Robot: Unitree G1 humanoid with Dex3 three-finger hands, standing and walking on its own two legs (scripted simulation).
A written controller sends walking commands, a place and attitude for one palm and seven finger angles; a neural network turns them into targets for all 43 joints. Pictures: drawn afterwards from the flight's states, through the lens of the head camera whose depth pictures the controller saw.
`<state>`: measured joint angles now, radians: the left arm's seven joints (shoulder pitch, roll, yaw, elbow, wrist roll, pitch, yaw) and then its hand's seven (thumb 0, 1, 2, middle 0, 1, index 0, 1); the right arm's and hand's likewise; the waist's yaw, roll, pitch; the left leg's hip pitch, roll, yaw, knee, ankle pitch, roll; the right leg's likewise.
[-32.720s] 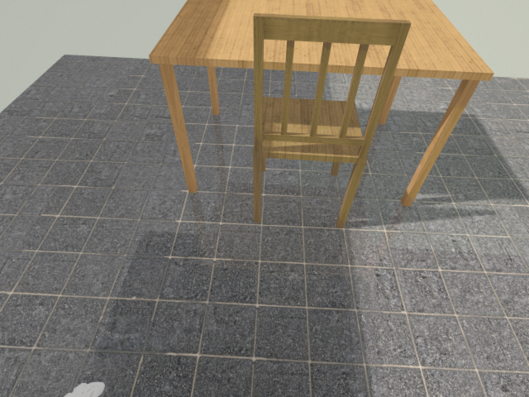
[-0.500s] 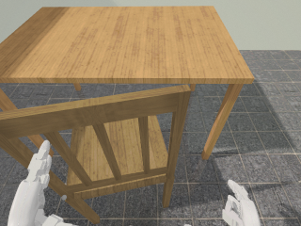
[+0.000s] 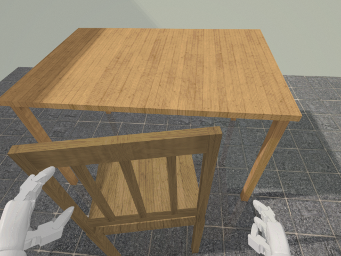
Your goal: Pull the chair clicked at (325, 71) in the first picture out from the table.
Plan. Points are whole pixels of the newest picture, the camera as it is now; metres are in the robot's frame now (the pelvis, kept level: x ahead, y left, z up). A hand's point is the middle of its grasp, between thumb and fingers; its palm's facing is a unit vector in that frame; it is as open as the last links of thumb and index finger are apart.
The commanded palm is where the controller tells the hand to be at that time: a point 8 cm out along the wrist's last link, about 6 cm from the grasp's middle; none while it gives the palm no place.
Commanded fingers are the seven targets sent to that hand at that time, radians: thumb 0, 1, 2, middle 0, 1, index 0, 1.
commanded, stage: draw the hand back to the body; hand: left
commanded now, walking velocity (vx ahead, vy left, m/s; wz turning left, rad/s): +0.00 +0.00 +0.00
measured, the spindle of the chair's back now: (135, 192) +0.29 +0.15 -0.06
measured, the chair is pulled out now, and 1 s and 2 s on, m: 0.19 0.18 0.18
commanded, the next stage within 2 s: step back with the hand held close in 0.48 s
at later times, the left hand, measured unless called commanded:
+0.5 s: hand (41, 182) +0.18 +0.24 +0.18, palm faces +0.47 -0.79 -0.39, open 7.4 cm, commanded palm +0.13 +0.29 +0.19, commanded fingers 0.00 0.90 0.90 -0.20 -0.30 -0.20 -0.30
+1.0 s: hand (24, 189) +0.17 +0.27 +0.17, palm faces +0.37 -0.77 -0.52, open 7.4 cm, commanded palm +0.11 +0.31 +0.19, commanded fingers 0.00 0.90 0.90 -0.20 -0.30 -0.20 -0.30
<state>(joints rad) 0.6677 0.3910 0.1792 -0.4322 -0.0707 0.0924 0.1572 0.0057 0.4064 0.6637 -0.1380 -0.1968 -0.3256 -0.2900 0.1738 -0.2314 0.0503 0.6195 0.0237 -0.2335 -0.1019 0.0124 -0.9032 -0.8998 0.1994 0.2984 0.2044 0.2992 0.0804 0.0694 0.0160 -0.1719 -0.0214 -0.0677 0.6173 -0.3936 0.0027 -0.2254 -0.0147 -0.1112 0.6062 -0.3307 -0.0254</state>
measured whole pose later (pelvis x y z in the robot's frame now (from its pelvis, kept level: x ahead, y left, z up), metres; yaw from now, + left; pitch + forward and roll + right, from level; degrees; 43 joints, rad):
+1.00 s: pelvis -0.04 +0.02 +0.01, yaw -2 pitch +0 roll +0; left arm 0.58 0.41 0.40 -0.47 -0.06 -0.15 0.15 0.02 0.88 0.90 -0.19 -0.29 -0.22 -0.31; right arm 0.18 -0.23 -0.01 0.61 0.02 -0.07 -0.08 0.01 -0.91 -0.90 0.20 0.30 0.20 0.30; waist 0.00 0.04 0.02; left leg -0.26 -0.03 -0.02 0.53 -0.27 0.03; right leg -0.31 -0.02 -0.07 0.49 -0.18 0.00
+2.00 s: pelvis -0.10 +0.01 +0.00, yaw -2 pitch +2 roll -2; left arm 0.52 0.42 0.48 -0.55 -0.03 -0.21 0.16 0.02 0.88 0.90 -0.21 -0.30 -0.22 -0.31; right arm 0.16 -0.18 0.00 0.64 -0.02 -0.13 -0.06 0.01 -0.90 -0.90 0.20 0.30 0.20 0.30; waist 0.03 -0.01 0.02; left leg -0.46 0.02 -0.03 0.65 -0.24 0.01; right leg -0.35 0.04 0.00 0.59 -0.30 0.00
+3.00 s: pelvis -0.27 +0.02 +0.00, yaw +0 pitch -4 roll -2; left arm 0.49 0.36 0.38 -0.43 -0.01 -0.16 0.16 0.02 0.88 0.90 -0.20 -0.30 -0.21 -0.31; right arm 0.27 -0.22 0.01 0.69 0.00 -0.12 -0.05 0.01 -0.90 -0.90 0.20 0.30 0.20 0.30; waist -0.01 -0.01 -0.03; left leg -0.33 0.01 0.01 0.65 -0.31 0.04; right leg -0.30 -0.01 0.00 0.59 -0.29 0.01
